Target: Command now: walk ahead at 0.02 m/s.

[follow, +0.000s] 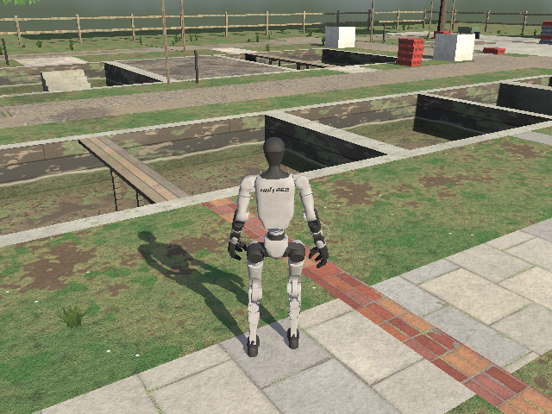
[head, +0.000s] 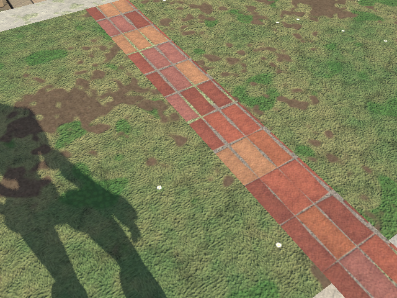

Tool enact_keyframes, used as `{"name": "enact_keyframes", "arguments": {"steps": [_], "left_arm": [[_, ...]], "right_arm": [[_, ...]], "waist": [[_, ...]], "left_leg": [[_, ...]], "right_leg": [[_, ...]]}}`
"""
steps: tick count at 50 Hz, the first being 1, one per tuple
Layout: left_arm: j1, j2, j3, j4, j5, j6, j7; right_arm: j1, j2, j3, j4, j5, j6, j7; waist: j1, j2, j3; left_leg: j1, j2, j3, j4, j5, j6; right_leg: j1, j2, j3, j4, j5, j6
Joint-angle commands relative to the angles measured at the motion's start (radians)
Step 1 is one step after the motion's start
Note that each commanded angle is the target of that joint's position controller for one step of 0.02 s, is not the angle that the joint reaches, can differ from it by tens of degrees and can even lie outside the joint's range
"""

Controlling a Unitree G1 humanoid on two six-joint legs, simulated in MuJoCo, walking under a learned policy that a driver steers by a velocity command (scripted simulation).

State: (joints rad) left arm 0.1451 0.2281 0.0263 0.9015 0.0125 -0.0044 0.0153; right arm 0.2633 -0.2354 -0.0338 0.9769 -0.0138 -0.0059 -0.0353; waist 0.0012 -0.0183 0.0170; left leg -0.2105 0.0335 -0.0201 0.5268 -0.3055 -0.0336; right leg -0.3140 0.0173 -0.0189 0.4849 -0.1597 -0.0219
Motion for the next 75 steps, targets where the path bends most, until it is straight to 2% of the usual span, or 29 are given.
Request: {"name": "enact_keyframes", "arguments": {"steps": [1, 11, 27, 28, 30, 32, 34, 35, 37, 39, 40, 41, 42, 43, 44, 45, 47, 53, 58, 61, 63, 64, 65, 66, 67, 68, 69, 71, 75], "left_arm": [[-0.019, 0.099, 0.024, -0.028, -0.003, -0.01, 0.004], [-0.014, 0.105, 0.028, 0.051, -0.013, 0.005, 0.011], [-0.022, 0.1, 0.028, 0.138, -0.015, 0.018, 0.023], [-0.006, 0.089, 0.026, 0.152, -0.016, 0.019, 0.023], [0.004, 0.105, 0.034, 0.161, -0.025, 0.02, 0.024], [-0.021, 0.101, 0.035, 0.148, -0.025, 0.001, 0.02], [-0.05, 0.07, 0.031, 0.131, -0.03, -0.034, 0.007], [-0.063, 0.052, 0.028, 0.122, -0.036, -0.05, -0.003], [-0.039, 0.042, 0.026, 0.12, -0.045, -0.073, -0.018], [0.109, 0.056, 0.038, 0.175, -0.052, -0.083, -0.022], [0.227, 0.102, 0.056, 0.214, -0.045, -0.085, -0.02], [0.366, 0.219, 0.09, 0.246, -0.044, -0.087, -0.023], [0.435, 0.215, 0.077, 0.253, -0.028, -0.1, -0.036], [0.342, 0.15, 0.052, 0.229, -0.02, -0.112, -0.035], [0.273, 0.111, 0.039, 0.199, -0.02, -0.119, -0.037], [0.232, 0.103, 0.032, 0.184, -0.022, -0.119, -0.04], [0.228, 0.062, 0.012, 0.177, -0.016, -0.107, -0.038], [0.29, 0.128, 0.015, 0.168, -0.008, -0.083, 0.002], [0.347, 0.141, 0.03, 0.183, -0.031, -0.081, 0.006], [0.316, 0.168, 0.045, 0.171, -0.027, -0.069, 0.006], [0.29, 0.151, 0.038, 0.154, -0.015, -0.054, 0.001], [0.31, 0.099, 0.017, 0.125, 0.005, -0.055, -0.003], [0.443, -0.053, -0.018, 0.131, -0.023, -0.076, -0.012], [0.336, 0.079, 0.014, 0.124, -0.057, -0.098, -0.013], [0.239, 0.129, 0.031, 0.087, -0.075, -0.108, -0.01], [0.203, 0.125, 0.035, 0.081, -0.068, -0.108, 0.001], [0.201, 0.111, 0.044, 0.085, -0.054, -0.098, 0.008], [0.25, 0.065, 0.049, 0.095, -0.055, -0.068, 0.005], [0.152, 0.064, 0.061, 0.045, -0.048, -0.033, 0.008]], "right_arm": [[0.009, -0.111, -0.018, -0.021, 0.007, -0.025, -0.002], [0.031, -0.094, -0.01, 0.028, 0.01, -0.014, -0.005], [0.048, -0.064, 0.0, 0.082, 0.007, -0.008, -0.009], [0.072, -0.055, 0.001, 0.095, 0.009, -0.007, -0.009], [0.069, -0.082, -0.009, 0.089, 0.018, -0.003, -0.014], [0.084, -0.098, -0.015, 0.074, 0.026, -0.013, -0.018], [0.151, -0.131, -0.029, 0.087, 0.038, -0.036, -0.014], [0.159, -0.159, -0.039, 0.091, 0.041, -0.045, -0.011], [0.114, -0.152, -0.041, 0.073, 0.042, -0.058, -0.003], [0.035, -0.126, -0.034, 0.043, 0.045, -0.061, 0.008], [-0.012, -0.118, -0.031, 0.017, 0.042, -0.066, 0.011], [-0.029, -0.054, -0.016, -0.024, 0.037, -0.081, 0.009], [-0.046, -0.057, -0.017, -0.048, 0.044, -0.098, 0.006], [-0.041, -0.08, -0.025, -0.048, 0.064, -0.108, 0.015], [-0.029, -0.069, -0.023, -0.037, 0.068, -0.114, 0.026], [-0.032, -0.069, -0.027, -0.034, 0.061, -0.117, 0.029], [-0.055, -0.09, -0.045, -0.038, 0.045, -0.111, 0.034], [-0.275, -0.017, -0.019, -0.126, 0.036, -0.091, 0.048], [-0.389, -0.05, -0.014, -0.177, 0.046, -0.092, 0.071], [-0.314, -0.106, -0.036, -0.173, 0.044, -0.098, 0.079], [-0.021, -0.181, -0.081, -0.094, 0.048, -0.094, 0.066], [0.153, -0.267, -0.101, -0.064, 0.033, -0.09, 0.052], [0.18, -0.285, -0.094, -0.048, 0.015, -0.092, 0.065], [0.121, -0.185, -0.069, -0.056, 0.021, -0.1, 0.066], [0.02, -0.144, -0.055, -0.071, 0.024, -0.108, 0.064], [-0.065, -0.118, -0.046, -0.083, 0.021, -0.117, 0.066], [-0.105, -0.09, -0.04, -0.08, 0.012, -0.124, 0.07], [-0.116, -0.055, -0.033, -0.058, -0.002, -0.127, 0.07], [-0.077, -0.102, -0.045, -0.032, -0.005, -0.13, 0.046]], "waist": [[0.004, 0.068, -0.012], [-0.006, 0.018, -0.027], [0.0, 0.025, 0.007], [-0.001, 0.026, -0.012], [0.0, 0.05, 0.041], [-0.016, 0.061, 0.116], [-0.039, 0.133, 0.142], [-0.039, 0.194, 0.154], [-0.004, 0.199, 0.18], [0.075, 0.157, 0.15], [0.119, 0.072, 0.106], [0.15, -0.216, 0.044], [0.156, -0.27, -0.013], [0.096, -0.131, 0.038], [0.066, -0.078, 0.057], [0.045, -0.037, 0.076], [0.031, -0.05, 0.076], [0.062, -0.046, 0.115], [0.063, -0.06, 0.147], [-0.009, -0.083, 0.062], [-0.158, -0.087, -0.115], [-0.189, 0.058, -0.27], [-0.1, 0.323, -0.435], [-0.124, 0.201, -0.311], [-0.099, 0.16, -0.157], [-0.06, 0.072, -0.093], [-0.029, 0.063, -0.054], [0.017, 0.104, -0.037], [0.024, 0.076, 0.038]], "left_leg": [[-0.091, 0.033, -0.037, -0.137, 0.049, 0.034], [-0.031, 0.013, -0.01, -0.116, 0.185, 0.038], [-0.034, -0.002, 0.012, -0.145, 0.124, 0.034], [-0.027, -0.01, 0.021, -0.154, 0.017, 0.039], [-0.075, -0.01, 0.002, -0.157, -0.27, 0.078], [-0.109, 0.036, -0.07, -0.189, -0.441, 0.124], [-0.046, 0.144, -0.227, -0.266, -0.503, 0.188], [-0.015, 0.224, -0.331, -0.322, -0.512, 0.229], [-0.046, 0.277, -0.378, -0.325, -0.414, 0.249], [-0.144, 0.177, -0.225, -0.216, -0.262, 0.182], [-0.231, 0.099, -0.12, -0.042, -0.059, 0.138], [-0.413, -0.048, 0.065, 0.317, -0.019, 0.059], [-0.545, -0.085, -0.01, 0.589, -0.242, 0.05], [-0.621, -0.018, -0.083, 0.728, -0.208, 0.08], [-0.632, 0.024, -0.081, 0.757, -0.115, 0.107], [-0.64, 0.061, -0.064, 0.719, -0.026, 0.119], [-0.568, 0.097, -0.031, 0.61, 0.075, 0.111], [-0.494, 0.059, 0.051, 0.222, 0.266, 0.04], [-0.421, 0.031, 0.05, 0.043, 0.337, 0.073], [-0.277, -0.015, 0.07, 0.016, 0.266, 0.122], [0.13, -0.046, 0.075, 0.023, 0.229, 0.17], [0.448, 0.183, -0.194, 0.031, 0.139, 0.227], [0.666, 0.398, -0.703, -0.178, -0.132, 0.37], [0.547, 0.359, -0.7, -0.266, -0.203, 0.309], [0.39, 0.335, -0.522, -0.281, -0.141, 0.258], [0.234, 0.304, -0.388, -0.305, -0.004, 0.234], [0.124, 0.268, -0.274, -0.332, 0.085, 0.214], [0.031, 0.219, -0.138, -0.378, 0.141, 0.196], [0.003, 0.221, -0.012, -0.437, 0.207, 0.216]], "right_leg": [[0.116, -0.049, 0.058, -0.052, 0.024, -0.029], [0.154, -0.05, 0.051, -0.024, 0.177, -0.023], [0.157, -0.049, 0.054, -0.042, 0.119, -0.017], [0.164, -0.036, 0.041, -0.043, -0.002, -0.018], [0.09, -0.001, 0.013, -0.013, -0.354, -0.029], [-0.02, -0.004, 0.023, 0.012, -0.482, -0.041], [-0.115, 0.006, -0.014, 0.127, -0.368, -0.029], [-0.155, 0.011, -0.048, 0.219, -0.268, -0.025], [-0.136, -0.031, -0.021, 0.226, -0.25, -0.057], [0.117, -0.002, -0.043, 0.031, -0.221, -0.072], [0.282, -0.043, 0.054, -0.031, -0.17, -0.085], [0.452, -0.227, 0.41, -0.19, -0.265, -0.188], [0.519, -0.39, 0.749, -0.314, -0.269, -0.285], [0.481, -0.411, 0.697, -0.295, -0.251, -0.274], [0.441, -0.366, 0.569, -0.291, -0.215, -0.241], [0.409, -0.331, 0.462, -0.304, -0.165, -0.212], [0.352, -0.257, 0.288, -0.327, 0.021, -0.162], [0.246, -0.208, 0.121, -0.391, 0.174, -0.166], [0.309, -0.256, 0.084, -0.396, 0.197, -0.156], [0.406, -0.28, 0.054, -0.25, 0.545, -0.124], [0.285, -0.212, 0.023, 0.113, 0.716, -0.078], [0.034, -0.132, -0.007, 0.456, 0.335, -0.05], [-0.262, 0.046, 0.081, 0.774, -0.396, -0.011], [-0.347, -0.003, 0.183, 0.882, -0.388, -0.031], [-0.394, -0.053, 0.151, 0.885, -0.289, -0.048], [-0.34, -0.108, 0.136, 0.841, -0.19, -0.049], [-0.286, -0.14, 0.133, 0.789, -0.134, -0.049], [-0.199, -0.17, 0.14, 0.734, -0.096, -0.054], [-0.329, -0.18, 0.148, 0.641, 0.01, -0.037]]}}
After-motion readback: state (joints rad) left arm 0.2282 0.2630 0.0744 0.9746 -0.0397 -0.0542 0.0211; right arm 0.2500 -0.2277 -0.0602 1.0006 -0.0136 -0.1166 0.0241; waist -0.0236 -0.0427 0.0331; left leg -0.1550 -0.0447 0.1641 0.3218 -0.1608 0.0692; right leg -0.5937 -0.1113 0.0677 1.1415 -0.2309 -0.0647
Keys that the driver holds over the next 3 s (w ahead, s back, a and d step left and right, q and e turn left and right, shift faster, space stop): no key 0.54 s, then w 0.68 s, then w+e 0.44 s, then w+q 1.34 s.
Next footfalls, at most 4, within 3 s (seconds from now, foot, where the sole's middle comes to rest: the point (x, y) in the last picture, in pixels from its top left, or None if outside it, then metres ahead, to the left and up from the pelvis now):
1.26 left None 0.48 0.13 -0.77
1.84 right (246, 235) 0.76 -0.16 -0.77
2.38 left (188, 166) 1.08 0.06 -0.77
2.88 right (214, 113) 1.42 -0.06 -0.77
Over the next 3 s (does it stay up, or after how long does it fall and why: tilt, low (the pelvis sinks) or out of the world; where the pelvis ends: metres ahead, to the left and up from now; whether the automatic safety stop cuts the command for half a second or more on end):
stays up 1.28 0.00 0.00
